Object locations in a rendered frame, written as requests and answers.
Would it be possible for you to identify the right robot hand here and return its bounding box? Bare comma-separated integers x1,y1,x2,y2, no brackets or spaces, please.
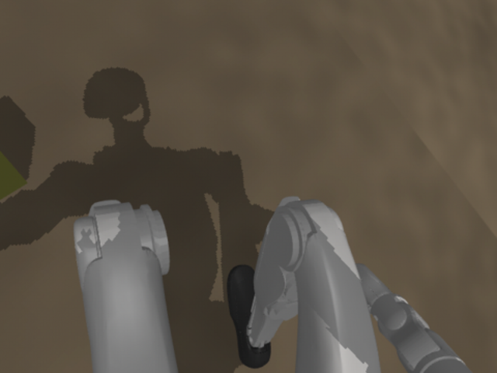
356,263,393,315

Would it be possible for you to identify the right robot arm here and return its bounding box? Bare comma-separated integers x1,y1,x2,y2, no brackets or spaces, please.
370,294,472,373

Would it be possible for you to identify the right robot foot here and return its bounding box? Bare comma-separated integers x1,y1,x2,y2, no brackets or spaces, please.
227,265,271,368

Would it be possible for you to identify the carton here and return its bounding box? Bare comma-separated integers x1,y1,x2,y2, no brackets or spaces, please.
0,152,27,200

